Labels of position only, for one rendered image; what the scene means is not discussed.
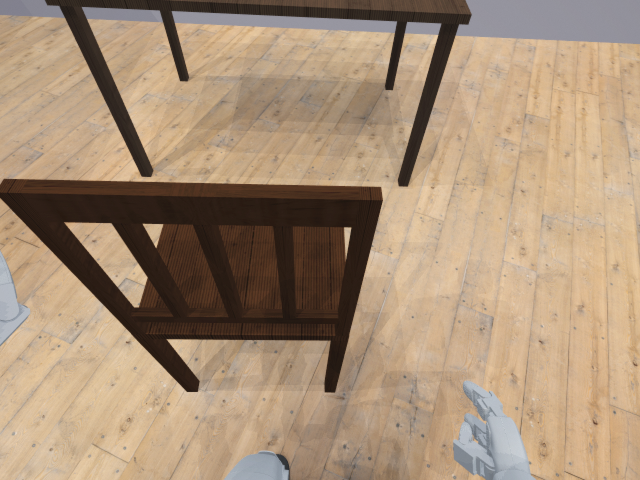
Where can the chair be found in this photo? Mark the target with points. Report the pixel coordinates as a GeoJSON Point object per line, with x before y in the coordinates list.
{"type": "Point", "coordinates": [233, 261]}

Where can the table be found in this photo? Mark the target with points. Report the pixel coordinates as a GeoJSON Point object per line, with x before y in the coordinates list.
{"type": "Point", "coordinates": [450, 13]}

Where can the robot left hand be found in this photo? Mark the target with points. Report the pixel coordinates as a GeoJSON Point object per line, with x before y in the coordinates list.
{"type": "Point", "coordinates": [12, 314]}

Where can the robot right hand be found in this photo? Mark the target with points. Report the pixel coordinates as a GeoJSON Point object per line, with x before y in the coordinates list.
{"type": "Point", "coordinates": [500, 446]}

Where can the robot left thigh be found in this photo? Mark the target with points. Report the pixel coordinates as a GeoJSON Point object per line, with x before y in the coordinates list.
{"type": "Point", "coordinates": [258, 467]}

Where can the robot left shin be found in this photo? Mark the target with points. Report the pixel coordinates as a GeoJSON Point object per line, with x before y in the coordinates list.
{"type": "Point", "coordinates": [269, 453]}

